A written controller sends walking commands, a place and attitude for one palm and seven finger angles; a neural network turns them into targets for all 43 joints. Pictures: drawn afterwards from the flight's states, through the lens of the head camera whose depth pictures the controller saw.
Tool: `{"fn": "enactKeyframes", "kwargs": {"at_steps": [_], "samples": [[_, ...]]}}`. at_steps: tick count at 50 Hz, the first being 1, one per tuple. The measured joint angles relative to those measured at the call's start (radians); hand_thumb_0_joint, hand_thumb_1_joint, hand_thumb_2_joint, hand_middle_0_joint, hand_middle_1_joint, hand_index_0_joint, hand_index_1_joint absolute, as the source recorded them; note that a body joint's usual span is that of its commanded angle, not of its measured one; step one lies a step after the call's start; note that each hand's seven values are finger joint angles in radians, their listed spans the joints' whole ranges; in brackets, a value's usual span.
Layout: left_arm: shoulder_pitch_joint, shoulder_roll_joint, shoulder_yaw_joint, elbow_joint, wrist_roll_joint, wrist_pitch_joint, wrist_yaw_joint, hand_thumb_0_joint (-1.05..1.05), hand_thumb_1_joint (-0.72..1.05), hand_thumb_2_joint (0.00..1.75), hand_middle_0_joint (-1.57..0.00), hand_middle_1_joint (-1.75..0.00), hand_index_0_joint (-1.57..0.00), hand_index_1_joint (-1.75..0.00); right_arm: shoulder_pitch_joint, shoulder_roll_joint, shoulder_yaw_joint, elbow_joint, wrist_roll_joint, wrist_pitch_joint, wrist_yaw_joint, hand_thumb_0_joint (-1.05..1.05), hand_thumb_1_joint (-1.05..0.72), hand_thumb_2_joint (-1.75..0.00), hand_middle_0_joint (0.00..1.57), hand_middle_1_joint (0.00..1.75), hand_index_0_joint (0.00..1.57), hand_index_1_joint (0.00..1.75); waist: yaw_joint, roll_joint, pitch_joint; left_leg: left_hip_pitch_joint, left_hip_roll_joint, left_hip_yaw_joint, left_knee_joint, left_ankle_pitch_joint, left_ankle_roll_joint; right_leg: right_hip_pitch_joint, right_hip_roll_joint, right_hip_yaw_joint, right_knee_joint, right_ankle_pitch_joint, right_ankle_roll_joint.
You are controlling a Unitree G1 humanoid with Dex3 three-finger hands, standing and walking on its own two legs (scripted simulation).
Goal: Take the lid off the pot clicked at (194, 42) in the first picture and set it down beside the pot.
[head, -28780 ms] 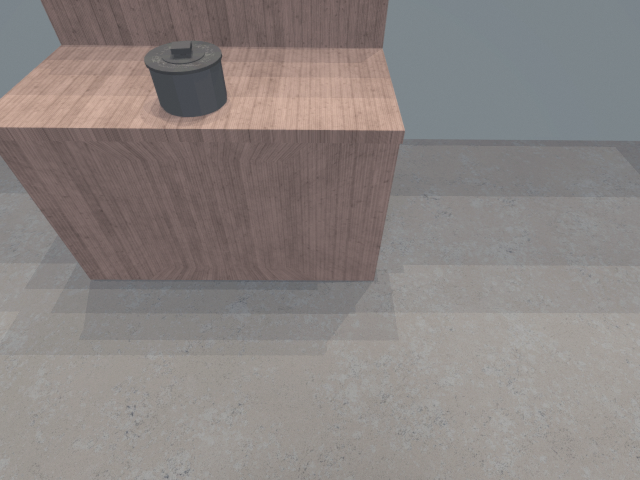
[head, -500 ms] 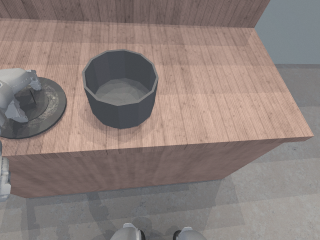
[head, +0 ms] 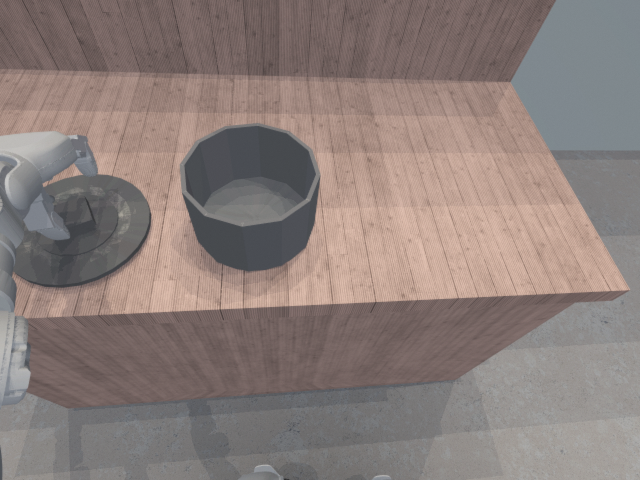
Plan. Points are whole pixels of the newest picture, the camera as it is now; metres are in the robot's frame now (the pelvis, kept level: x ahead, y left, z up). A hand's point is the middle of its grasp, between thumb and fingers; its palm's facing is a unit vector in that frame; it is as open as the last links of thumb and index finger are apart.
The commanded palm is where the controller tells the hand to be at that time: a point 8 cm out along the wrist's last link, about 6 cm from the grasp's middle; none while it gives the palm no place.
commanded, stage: raise the empty hand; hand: left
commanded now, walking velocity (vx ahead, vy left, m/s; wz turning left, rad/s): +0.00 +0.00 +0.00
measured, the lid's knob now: (72, 216) +0.47 +0.34 -0.01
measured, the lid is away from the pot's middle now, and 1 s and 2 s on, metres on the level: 0.25 0.25 0.25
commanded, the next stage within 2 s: draw the hand back to the body in 0.86 s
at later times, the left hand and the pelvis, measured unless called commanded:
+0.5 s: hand (32, 161) +0.46 +0.33 +0.11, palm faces -0.40 -0.11 -0.91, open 11.0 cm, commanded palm +0.48 +0.32 +0.17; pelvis +0.02 -0.01 +0.01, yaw +0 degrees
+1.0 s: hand (9, 152) +0.44 +0.34 +0.14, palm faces -0.42 -0.10 -0.90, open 11.0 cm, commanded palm +0.47 +0.32 +0.20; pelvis +0.02 -0.02 +0.02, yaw +1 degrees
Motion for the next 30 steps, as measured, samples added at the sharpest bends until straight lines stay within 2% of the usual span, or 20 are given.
{"fn": "enactKeyframes", "kwargs": {"at_steps": [5, 9, 16, 21, 27, 30], "samples": [[-0.034, 0.012, -0.013, 0.043, -0.016, 0.0, -0.011, 0.0, 0.02, 0.59, -0.34, -0.9, -0.35, -0.9, 0.001, -0.004, 0.01, 0.004, 0.007, -0.009, -0.005, 0.0, -0.9, -0.9, 0.2, 0.3, 0.21, 0.3, -0.002, -0.005, 0.0, 0.025, -0.001, 0.003, -0.019, 0.004, -0.002, 0.021, -0.001, 0.004, -0.014, 0.002, 0.01], [-0.031, 0.029, 0.0, 0.026, -0.002, 0.002, -0.031, 0.0, 0.02, 0.59, -0.34, -0.9, -0.35, -0.9, 0.002, -0.008, 0.008, -0.003, 0.007, -0.017, -0.009, 0.01, -0.9, -0.9, 0.2, 0.3, 0.21, 0.3, -0.006, -0.006, 0.009, 0.037, 0.0, 0.004, -0.033, 0.009, -0.006, 0.031, 0.0, 0.006, -0.026, 0.008, 0.013], [-0.04, 0.038, 0.003, 0.015, -0.023, -0.005, -0.059, 0.0, 0.02, 0.59, -0.34, -0.9, -0.35, -0.9, 0.007, -0.012, 0.005, 0.007, 0.01, -0.017, -0.015, 0.01, -0.9, -0.9, 0.2, 0.3, 0.21, 0.3, 0.0, -0.007, 0.011, 0.073, -0.001, 0.002, -0.066, 0.015, -0.01, 0.068, 0.0, 0.006, -0.062, 0.016, 0.025], [-0.044, 0.052, 0.012, -0.006, -0.016, -0.007, -0.08, 0.0, 0.02, 0.59, -0.34, -0.9, -0.35, -0.9, 0.003, -0.013, 0.002, 0.003, 0.01, -0.02, -0.017, 0.01, -0.9, -0.9, 0.2, 0.3, 0.21, 0.3, -0.002, -0.007, 0.018, 0.094, -0.002, -0.001, -0.086, 0.019, -0.015, 0.09, 0.0, 0.004, -0.082, 0.021, 0.023], [-0.042, 0.069, 0.033, -0.02, -0.028, -0.011, -0.105, 0.0, 0.02, 0.59, -0.34, -0.9, -0.35, -0.9, -0.009, -0.011, 0.003, -0.003, 0.011, -0.014, -0.015, 0.01, -0.9, -0.9, 0.2, 0.3, 0.21, 0.3, 0.001, -0.006, 0.019, 0.119, -0.002, -0.002, -0.109, 0.023, -0.018, 0.116, 0.0, 0.004, -0.107, 0.028, 0.034], [-0.051, 0.071, 0.021, -0.027, -0.029, -0.005, -0.119, 0.0, 0.02, 0.59, -0.34, -0.9, -0.35, -0.9, -0.015, -0.008, 0.001, -0.005, 0.011, -0.011, -0.011, 0.01, -0.9, -0.9, 0.2, 0.3, 0.21, 0.3, 0.005, -0.004, 0.022, 0.129, -0.004, -0.007, -0.119, 0.027, -0.02, 0.128, 0.0, 0.0, -0.118, 0.031, 0.032]]}}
